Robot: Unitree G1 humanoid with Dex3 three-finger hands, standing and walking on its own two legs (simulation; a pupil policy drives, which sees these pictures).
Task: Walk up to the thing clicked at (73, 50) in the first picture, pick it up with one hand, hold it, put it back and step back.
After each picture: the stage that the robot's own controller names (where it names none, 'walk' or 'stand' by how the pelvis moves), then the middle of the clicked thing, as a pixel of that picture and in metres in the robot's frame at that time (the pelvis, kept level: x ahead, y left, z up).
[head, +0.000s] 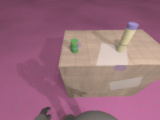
stand; (74, 46) +0.60 +0.17 +0.07
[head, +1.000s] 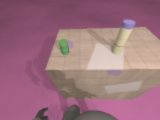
walk; (64, 47) +0.53 +0.24 +0.09
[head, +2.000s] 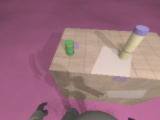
stand; (69, 48) +0.52 +0.19 +0.08
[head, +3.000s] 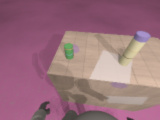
stand; (69, 51) +0.49 +0.19 +0.08
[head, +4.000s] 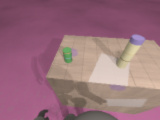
stand; (67, 55) +0.47 +0.20 +0.07
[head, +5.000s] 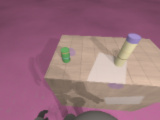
stand; (65, 55) +0.47 +0.22 +0.07
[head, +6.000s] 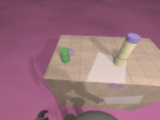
stand; (64, 55) +0.47 +0.22 +0.07
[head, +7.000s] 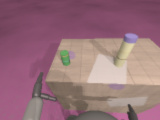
rise first; (65, 58) +0.46 +0.24 +0.08
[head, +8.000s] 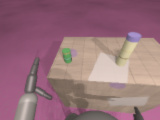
go down; (67, 55) +0.47 +0.24 +0.08
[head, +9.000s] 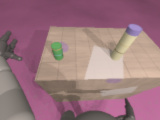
go down; (57, 51) +0.46 +0.22 +0.09
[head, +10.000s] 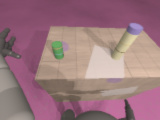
go down; (58, 50) +0.46 +0.22 +0.10
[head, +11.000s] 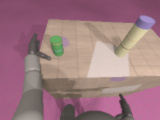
close in; (57, 46) +0.45 +0.22 +0.13
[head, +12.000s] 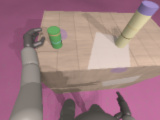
close; (55, 38) +0.49 +0.21 +0.14
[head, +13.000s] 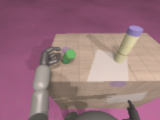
lift; (67, 57) +0.42 +0.17 +0.13
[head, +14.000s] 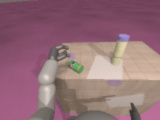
close; (75, 66) +0.43 +0.14 +0.07
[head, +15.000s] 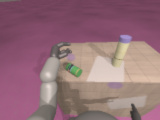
close; (73, 69) +0.39 +0.15 +0.06
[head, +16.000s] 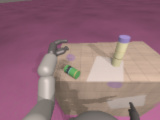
close; (72, 71) +0.37 +0.16 +0.06
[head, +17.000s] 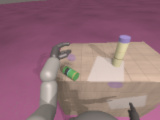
stand; (70, 73) +0.36 +0.17 +0.06
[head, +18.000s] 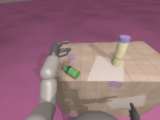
stand; (71, 71) +0.37 +0.16 +0.06
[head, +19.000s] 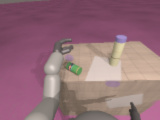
stand; (74, 68) +0.42 +0.14 +0.06
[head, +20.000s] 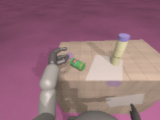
stand; (77, 64) +0.45 +0.12 +0.06
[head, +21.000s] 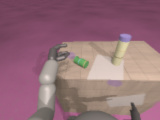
stand; (81, 61) +0.48 +0.10 +0.06
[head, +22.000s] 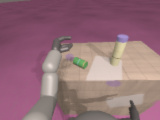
stand; (80, 62) +0.49 +0.10 +0.06
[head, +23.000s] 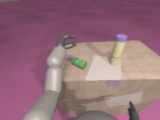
hold; (79, 63) +0.48 +0.11 +0.06
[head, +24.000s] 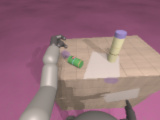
crouch; (75, 61) +0.46 +0.12 +0.06
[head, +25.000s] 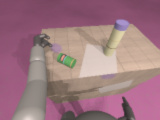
lower; (66, 60) +0.42 +0.13 +0.07
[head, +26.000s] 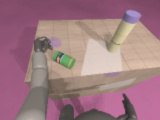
lower; (64, 59) +0.39 +0.14 +0.10
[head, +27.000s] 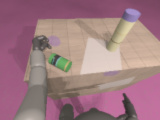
lower; (60, 62) +0.37 +0.16 +0.11
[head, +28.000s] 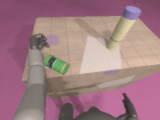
lower; (57, 64) +0.35 +0.17 +0.11
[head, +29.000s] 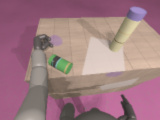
open; (60, 64) +0.35 +0.16 +0.11
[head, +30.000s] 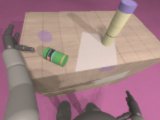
rise; (55, 56) +0.39 +0.16 +0.12
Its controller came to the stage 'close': yes
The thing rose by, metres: 0.01
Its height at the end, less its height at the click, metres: -0.02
